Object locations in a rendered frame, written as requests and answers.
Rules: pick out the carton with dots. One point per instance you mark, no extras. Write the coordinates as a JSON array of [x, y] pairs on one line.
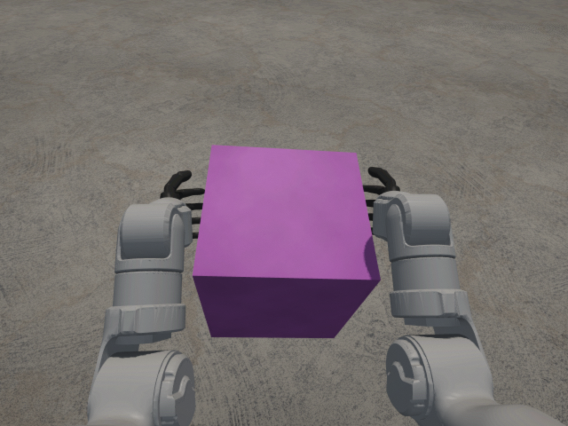
[[285, 248]]

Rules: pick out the robot left hand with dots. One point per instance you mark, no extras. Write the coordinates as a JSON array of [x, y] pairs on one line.
[[170, 190]]

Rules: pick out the right robot upper arm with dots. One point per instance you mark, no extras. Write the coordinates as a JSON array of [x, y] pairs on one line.
[[443, 380]]

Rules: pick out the right robot forearm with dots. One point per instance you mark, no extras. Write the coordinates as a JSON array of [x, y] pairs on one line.
[[426, 286]]

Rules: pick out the left robot upper arm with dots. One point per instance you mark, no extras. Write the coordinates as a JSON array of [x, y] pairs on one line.
[[143, 388]]

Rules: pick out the left robot forearm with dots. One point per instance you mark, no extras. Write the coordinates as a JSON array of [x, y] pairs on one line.
[[149, 259]]

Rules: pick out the robot right hand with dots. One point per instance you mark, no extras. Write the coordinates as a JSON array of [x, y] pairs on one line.
[[386, 179]]

